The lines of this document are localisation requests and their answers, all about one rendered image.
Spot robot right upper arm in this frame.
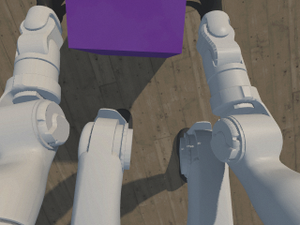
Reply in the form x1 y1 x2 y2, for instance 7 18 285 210
210 113 300 225

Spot robot right foot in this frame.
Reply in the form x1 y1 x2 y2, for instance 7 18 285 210
176 127 190 183

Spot left robot hand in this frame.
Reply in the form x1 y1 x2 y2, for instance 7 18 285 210
37 0 67 23

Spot robot left forearm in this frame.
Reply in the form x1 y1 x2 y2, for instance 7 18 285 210
0 6 64 107

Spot robot right forearm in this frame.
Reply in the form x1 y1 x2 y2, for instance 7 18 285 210
196 10 283 140

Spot robot left upper arm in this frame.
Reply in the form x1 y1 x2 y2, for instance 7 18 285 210
0 98 70 225

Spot carton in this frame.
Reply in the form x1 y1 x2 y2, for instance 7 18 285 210
65 0 187 58

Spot robot right thigh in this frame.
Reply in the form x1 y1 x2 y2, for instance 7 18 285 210
179 129 233 225

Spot right robot hand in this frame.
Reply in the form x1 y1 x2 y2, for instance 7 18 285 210
186 0 222 20

